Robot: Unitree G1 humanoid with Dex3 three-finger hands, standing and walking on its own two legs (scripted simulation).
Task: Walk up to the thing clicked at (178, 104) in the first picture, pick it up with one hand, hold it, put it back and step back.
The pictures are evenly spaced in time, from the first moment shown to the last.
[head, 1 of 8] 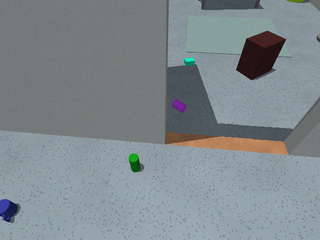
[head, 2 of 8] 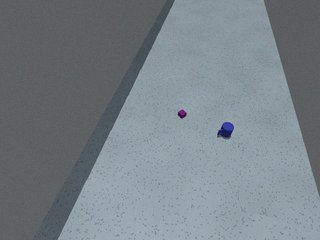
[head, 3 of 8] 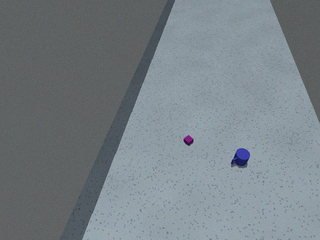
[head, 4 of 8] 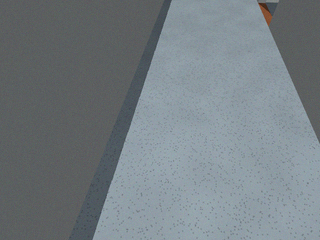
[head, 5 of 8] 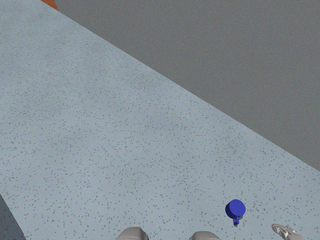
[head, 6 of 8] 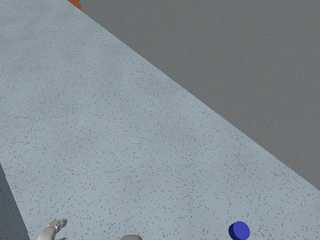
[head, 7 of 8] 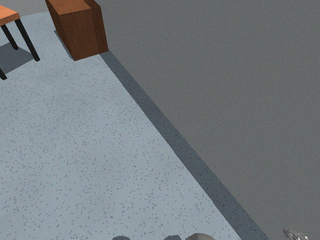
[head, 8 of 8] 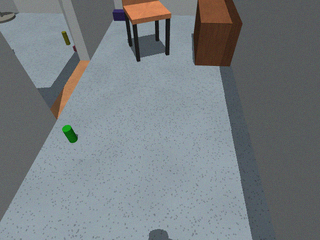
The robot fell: no
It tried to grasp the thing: no
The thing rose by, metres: 0.00
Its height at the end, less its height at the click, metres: +0.00
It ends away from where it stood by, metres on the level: 0.00
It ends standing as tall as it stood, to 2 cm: yes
